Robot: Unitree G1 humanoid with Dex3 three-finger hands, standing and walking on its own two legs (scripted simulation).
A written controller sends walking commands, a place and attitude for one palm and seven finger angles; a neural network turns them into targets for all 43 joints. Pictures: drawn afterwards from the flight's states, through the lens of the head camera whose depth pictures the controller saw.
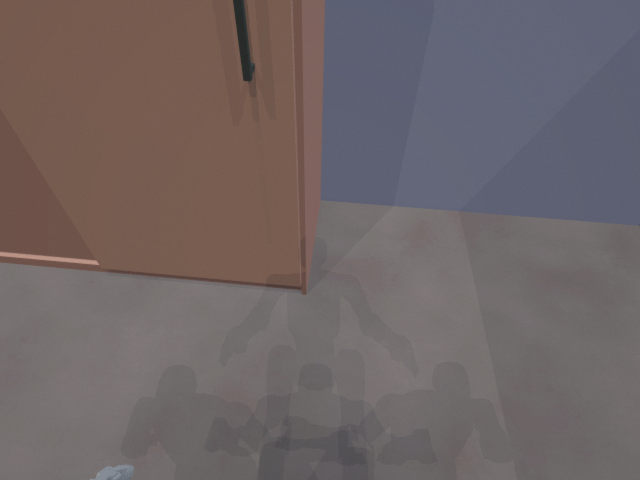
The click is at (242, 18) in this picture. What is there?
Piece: wardrobe's sliding door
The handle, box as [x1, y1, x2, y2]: [233, 0, 254, 80]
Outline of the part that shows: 233,0 243,80 250,80 251,73 254,68 254,63 251,63 249,59 243,0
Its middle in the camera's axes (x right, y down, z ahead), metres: -0.16 -0.46 +0.75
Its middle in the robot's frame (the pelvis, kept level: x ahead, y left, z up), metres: +0.88 +0.22 +0.24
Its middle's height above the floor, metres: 1.01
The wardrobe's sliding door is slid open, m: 0.00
